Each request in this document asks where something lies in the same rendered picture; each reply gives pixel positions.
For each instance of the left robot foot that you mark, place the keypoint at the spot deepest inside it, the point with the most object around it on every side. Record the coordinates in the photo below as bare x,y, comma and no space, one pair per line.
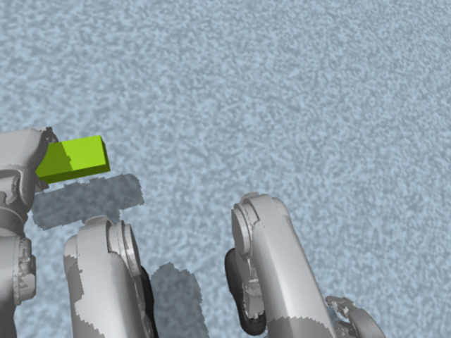
149,303

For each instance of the right robot foot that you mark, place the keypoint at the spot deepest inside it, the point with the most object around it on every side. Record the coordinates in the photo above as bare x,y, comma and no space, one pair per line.
251,326

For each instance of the carton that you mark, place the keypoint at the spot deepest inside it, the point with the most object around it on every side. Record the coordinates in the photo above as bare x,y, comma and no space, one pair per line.
73,159

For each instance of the left robot arm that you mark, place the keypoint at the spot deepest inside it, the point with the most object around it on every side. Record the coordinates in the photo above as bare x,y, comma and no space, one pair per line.
17,264

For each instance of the right robot hand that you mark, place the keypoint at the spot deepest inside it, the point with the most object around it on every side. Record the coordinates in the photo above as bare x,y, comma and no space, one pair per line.
361,325

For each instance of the left robot hand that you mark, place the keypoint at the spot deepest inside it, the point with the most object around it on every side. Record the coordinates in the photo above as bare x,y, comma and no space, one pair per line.
26,148

